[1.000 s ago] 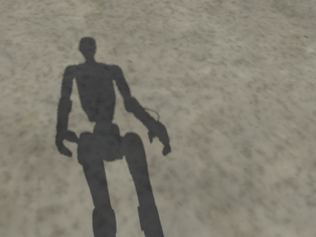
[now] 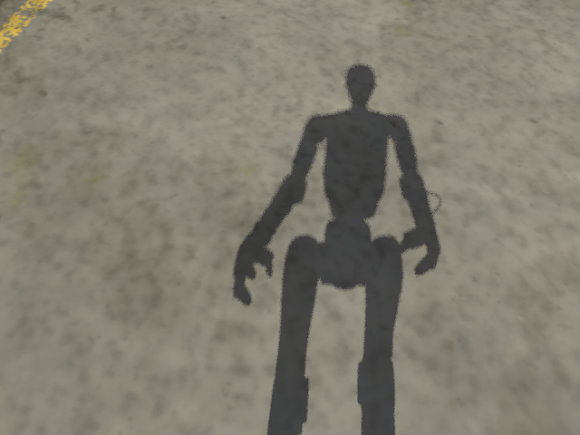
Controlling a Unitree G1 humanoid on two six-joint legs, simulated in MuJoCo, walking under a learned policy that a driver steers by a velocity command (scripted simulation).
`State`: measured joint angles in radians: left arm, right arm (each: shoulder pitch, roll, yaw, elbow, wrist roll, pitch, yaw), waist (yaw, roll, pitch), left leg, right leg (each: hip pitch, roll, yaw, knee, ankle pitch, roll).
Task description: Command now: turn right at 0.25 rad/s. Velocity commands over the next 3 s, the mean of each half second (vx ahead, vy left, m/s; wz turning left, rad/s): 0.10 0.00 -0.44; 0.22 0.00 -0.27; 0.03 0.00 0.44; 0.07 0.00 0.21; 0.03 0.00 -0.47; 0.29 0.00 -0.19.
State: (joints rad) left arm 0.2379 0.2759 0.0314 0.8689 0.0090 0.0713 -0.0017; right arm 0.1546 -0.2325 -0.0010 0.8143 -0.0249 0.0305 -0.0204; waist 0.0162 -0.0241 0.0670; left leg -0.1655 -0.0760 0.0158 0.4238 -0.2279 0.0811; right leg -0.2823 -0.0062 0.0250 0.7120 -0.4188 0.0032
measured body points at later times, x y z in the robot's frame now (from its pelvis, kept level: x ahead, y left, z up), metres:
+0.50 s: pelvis +0.03 +0.00 +0.00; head +0.05 -0.01 +0.45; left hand +0.14 +0.27 -0.12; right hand +0.10 -0.31 -0.10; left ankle +0.07 +0.11 -0.72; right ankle -0.03 -0.10 -0.74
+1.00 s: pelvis +0.17 -0.05 -0.01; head +0.20 -0.08 +0.44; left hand +0.43 +0.08 -0.12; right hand +0.04 -0.26 -0.16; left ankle +0.10 +0.10 -0.71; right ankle +0.20 -0.15 -0.74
